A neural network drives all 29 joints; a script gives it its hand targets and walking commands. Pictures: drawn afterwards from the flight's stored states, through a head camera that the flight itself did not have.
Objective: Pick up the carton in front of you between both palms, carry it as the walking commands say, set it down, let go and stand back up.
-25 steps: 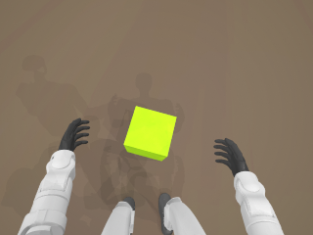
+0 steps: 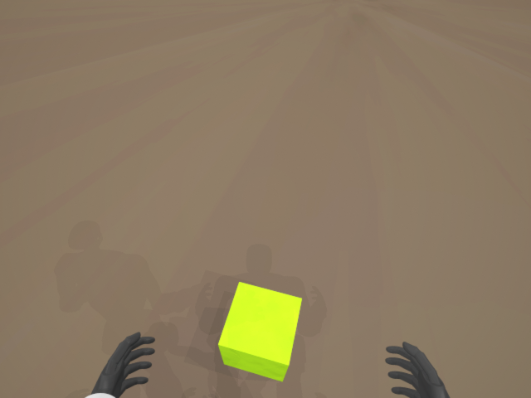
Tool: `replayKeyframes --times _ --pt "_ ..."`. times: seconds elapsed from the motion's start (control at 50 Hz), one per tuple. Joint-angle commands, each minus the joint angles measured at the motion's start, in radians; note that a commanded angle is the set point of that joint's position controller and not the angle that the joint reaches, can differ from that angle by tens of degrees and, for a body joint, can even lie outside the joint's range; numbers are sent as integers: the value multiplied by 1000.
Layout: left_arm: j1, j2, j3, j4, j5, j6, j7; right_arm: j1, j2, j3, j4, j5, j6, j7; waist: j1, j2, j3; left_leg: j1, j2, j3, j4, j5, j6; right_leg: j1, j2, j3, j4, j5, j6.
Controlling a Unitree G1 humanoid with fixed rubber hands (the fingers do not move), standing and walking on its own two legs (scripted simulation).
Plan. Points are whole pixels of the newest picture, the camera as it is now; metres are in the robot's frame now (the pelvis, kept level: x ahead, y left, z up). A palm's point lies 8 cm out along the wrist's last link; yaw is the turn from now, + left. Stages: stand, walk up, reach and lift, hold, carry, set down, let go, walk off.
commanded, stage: let go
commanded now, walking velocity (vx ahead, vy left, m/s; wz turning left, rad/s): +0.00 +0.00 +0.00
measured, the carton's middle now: (261, 332) +0.42 +0.01 -0.65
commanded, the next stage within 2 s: stand in 0.40 s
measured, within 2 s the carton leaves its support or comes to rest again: neither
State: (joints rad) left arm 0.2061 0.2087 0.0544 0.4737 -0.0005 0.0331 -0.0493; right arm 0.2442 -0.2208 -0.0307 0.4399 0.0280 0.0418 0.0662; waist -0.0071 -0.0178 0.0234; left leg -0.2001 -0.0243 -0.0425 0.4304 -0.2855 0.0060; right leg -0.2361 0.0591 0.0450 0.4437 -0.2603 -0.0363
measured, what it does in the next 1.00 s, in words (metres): stands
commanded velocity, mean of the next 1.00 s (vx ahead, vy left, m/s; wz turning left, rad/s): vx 0.00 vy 0.00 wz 0.00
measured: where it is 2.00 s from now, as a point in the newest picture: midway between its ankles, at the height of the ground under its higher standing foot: outside the picture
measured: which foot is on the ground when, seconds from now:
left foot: down 0.00-1.00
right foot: down 0.00-1.00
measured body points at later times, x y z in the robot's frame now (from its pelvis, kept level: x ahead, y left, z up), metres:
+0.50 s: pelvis -0.04 +0.01 -0.01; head -0.05 +0.01 +0.44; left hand +0.12 +0.25 -0.09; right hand +0.14 -0.24 -0.07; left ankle -0.04 +0.12 -0.74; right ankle -0.02 -0.10 -0.74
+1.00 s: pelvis +0.00 +0.00 +0.00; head +0.01 +0.00 +0.45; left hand +0.13 +0.30 -0.10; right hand +0.16 -0.28 -0.10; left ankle -0.04 +0.12 -0.74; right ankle -0.02 -0.10 -0.74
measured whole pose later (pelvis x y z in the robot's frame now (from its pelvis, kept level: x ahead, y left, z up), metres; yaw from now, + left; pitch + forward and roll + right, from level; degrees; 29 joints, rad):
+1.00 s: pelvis +0.00 +0.00 +0.00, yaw +2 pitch +0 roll +0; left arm 0.19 0.34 0.04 0.73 0.03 0.00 0.02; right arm 0.15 -0.34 -0.02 0.78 -0.03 -0.01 -0.02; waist 0.01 0.00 -0.01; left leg -0.16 -0.03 -0.05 0.49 -0.33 0.01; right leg -0.19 0.04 0.00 0.51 -0.31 -0.03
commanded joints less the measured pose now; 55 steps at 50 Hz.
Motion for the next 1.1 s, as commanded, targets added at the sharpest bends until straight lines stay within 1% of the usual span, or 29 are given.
replayKeyframes --times 0.0,0.02,0.04,0.08,0.12,0.16,0.18,0.22,0.32,0.34,0.36,0.38,0.4,0.44,0.46,0.48,0.5,0.54,0.56,0.58,0.64,0.72,0.78,0.8,0.82,0.88,0.98,1.06,1.08 --pt "-12 124 20 -133 3 15 -13 11 -94 -44 -54 -11 8 -10 -11 37 -108 86 -8 6 -30 350 -20 153 -38 19 -24 419 62" --pt "-18 86 -14 -140 -11 24 -22 -30 -89 -28 -90 -15 14 -12 -12 -9 -78 74 -12 14 -30 310 -12 139 -37 10 -34 379 61" --pt "-8 125 10 -151 -4 30 -21 -46 -93 -28 -113 -15 23 -1 24 -30 -94 109 -8 14 -37 275 -4 149 -31 -4 -28 303 67" --pt "-17 84 -11 -132 -15 51 -24 -37 -122 -52 -78 -39 45 -7 1 1 0 64 -4 26 -55 199 -9 148 -26 -9 -41 221 54" --pt "-47 73 -20 -125 -24 78 -26 -63 -115 -59 -75 -55 70 -1 -6 -41 61 48 6 26 -70 132 -7 103 -31 -16 -63 139 46" --pt "-3 76 -17 -79 -39 63 -8 -88 -86 -38 -157 -48 129 -21 -13 -26 13 79 12 17 -51 121 2 123 -2 -42 -37 68 56" --pt "9 108 6 -96 -28 57 6 -111 -94 -48 -189 -48 144 -29 18 15 40 42 12 13 -51 165 2 120 -3 -40 -23 91 51" --pt "20 97 4 -84 -16 70 12 -97 -107 -54 -171 -64 164 -34 -2 18 41 56 19 6 -60 109 1 125 1 -53 -18 40 50" --pt "-44 92 -1 -93 -13 75 14 -117 -94 -30 -172 -50 199 -40 17 65 110 -4 29 -2 -80 43 15 133 -3 -35 -26 -5 40" --pt "-77 86 -12 -122 -11 78 5 -125 -115 -32 -195 -59 207 -41 15 40 107 -13 21 15 -70 22 9 147 -6 -30 -37 -13 38" --pt "-109 79 -30 -173 -13 79 3 -141 -73 -16 -208 -46 209 -41 -13 42 88 4 28 6 -84 -19 22 167 -5 -34 -36 -30 42" --pt "-69 106 7 -112 -14 89 9 -146 -97 -23 -205 -46 216 -43 19 36 103 -36 41 -9 -102 -49 28 177 -2 -41 -20 -47 45" --pt "13 239 42 27 52 48 48 -132 -186 -58 -43 -66 105 -86 33 117 77 -92 47 -58 -28 -157 -1 -37 -81 36 -34 -76 59" --pt "-19 269 39 18 69 3 66 -63 -217 -61 16 -77 29 -94 6 81 76 -92 45 -62 13 -236 9 -80 -125 73 -43 -235 29" --pt "-32 250 37 17 61 -10 61 -77 -211 -58 31 -79 20 -91 5 20 40 -71 59 -90 -9 -274 9 -106 -109 76 -30 -266 25" --pt "-47 235 29 21 69 -15 61 -82 -202 -53 36 -73 -1 -81 -3 16 43 -79 60 -96 -9 -288 8 -142 -103 79 -40 -304 17" --pt "-12 210 28 30 69 -23 56 -76 -207 -50 53 -80 -16 -80 2 56 19 -75 59 -102 -12 -266 21 -119 -103 67 -44 -261 16" --pt "-46 213 33 50 64 -34 55 -127 -219 -54 70 -79 -37 -76 6 49 -12 -84 83 -113 -12 -195 17 -84 -96 59 -14 -173 18" --pt "-41 227 31 61 58 -35 50 -130 -220 -54 89 -81 -38 -72 20 15 -35 -71 79 -101 14 -133 19 -66 -107 61 -29 -137 17" --pt "-42 225 24 70 55 -38 48 -123 -212 -54 93 -76 -43 -73 5 -16 -27 -65 82 -101 30 -45 21 -60 -120 65 -21 -63 15" --pt "-36 243 31 98 45 -48 52 -111 -239 -48 148 -74 -54 -75 10 -41 -76 -7 83 -88 36 121 14 -19 -132 60 1 90 22" --pt "-12 272 41 129 40 -43 58 -92 -261 -45 194 -64 -56 -82 16 34 -99 30 92 -79 54 281 11 28 -144 60 25 239 14" --pt "-14 277 34 147 42 -48 65 -96 -258 -35 233 -64 -60 -85 15 -24 -101 45 90 -76 47 333 9 46 -146 55 30 300 16" --pt "-4 273 33 165 36 -48 64 -93 -261 -33 248 -60 -60 -88 14 17 -113 69 96 -65 66 387 12 53 -146 56 24 352 14" --pt "-11 276 34 167 36 -52 67 -99 -258 -34 254 -66 -57 -89 20 -26 -128 56 94 -78 58 379 13 68 -147 56 33 343 24" --pt "-19 288 27 194 32 -49 71 -102 -271 -29 278 -62 -61 -91 12 39 -92 54 94 -73 35 402 9 76 -151 58 27 380 13" --pt "-36 284 22 221 34 -48 74 -124 -279 -29 304 -61 -64 -98 9 -1 -76 61 103 -80 13 404 8 83 -157 56 2 363 21" --pt "-41 297 19 240 29 -46 73 -136 -280 -22 329 -54 -69 -95 16 13 -137 111 109 -79 11 414 8 111 -156 59 6 393 13" --pt "-42 286 16 252 31 -44 72 -139 -278 -23 336 -59 -71 -100 6 51 -96 96 111 -81 -1 420 8 87 -154 58 -3 368 10"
